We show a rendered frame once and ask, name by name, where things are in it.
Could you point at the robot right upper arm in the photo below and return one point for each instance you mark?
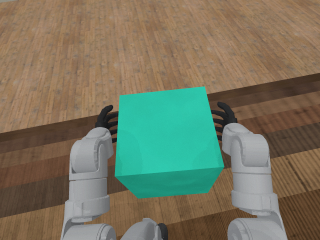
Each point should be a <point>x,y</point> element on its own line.
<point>255,229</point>

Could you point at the left robot forearm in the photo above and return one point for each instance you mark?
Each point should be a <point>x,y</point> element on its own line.
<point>88,172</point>

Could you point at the robot left foot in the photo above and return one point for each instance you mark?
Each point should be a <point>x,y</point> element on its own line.
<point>164,231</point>

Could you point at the carton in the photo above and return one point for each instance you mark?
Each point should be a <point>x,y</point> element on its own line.
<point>167,143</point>

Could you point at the right robot forearm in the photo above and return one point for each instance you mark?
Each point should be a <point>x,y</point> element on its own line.
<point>251,166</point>

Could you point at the robot left upper arm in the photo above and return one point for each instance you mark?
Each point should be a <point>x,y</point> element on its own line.
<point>101,231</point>

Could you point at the robot right hand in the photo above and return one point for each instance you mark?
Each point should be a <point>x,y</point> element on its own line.
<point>228,118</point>

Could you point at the left robot shin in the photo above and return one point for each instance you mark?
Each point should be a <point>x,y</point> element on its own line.
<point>150,220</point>

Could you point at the robot left hand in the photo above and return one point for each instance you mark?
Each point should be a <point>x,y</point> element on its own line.
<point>103,118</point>

